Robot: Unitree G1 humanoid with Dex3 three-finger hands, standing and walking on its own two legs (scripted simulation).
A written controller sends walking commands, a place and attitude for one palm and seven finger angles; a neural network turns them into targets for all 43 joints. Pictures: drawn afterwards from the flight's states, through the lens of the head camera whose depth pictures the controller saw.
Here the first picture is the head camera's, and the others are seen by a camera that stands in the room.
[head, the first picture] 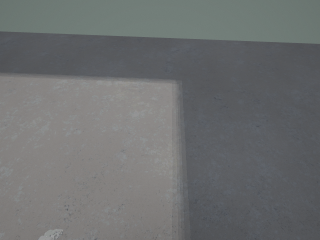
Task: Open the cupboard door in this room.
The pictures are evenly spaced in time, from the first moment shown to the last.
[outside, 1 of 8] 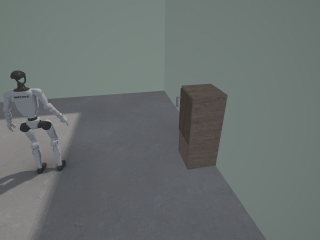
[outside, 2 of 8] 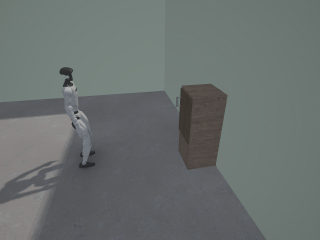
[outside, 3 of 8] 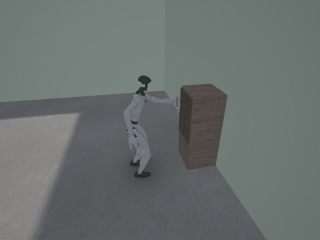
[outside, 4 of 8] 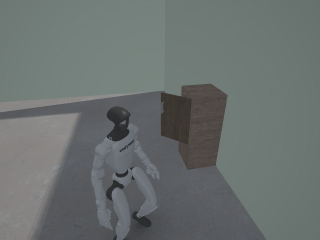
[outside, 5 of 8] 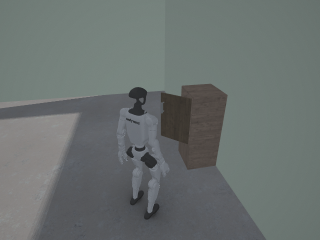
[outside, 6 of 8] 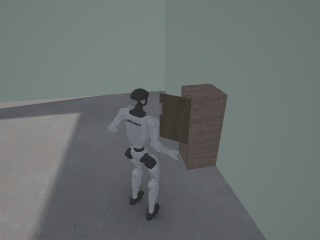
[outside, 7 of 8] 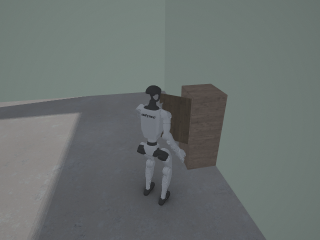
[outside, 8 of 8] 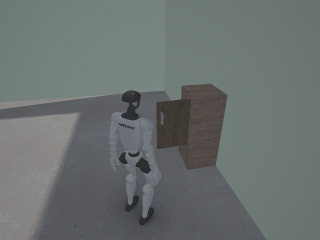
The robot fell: no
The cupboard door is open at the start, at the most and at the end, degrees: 0 95 94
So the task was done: yes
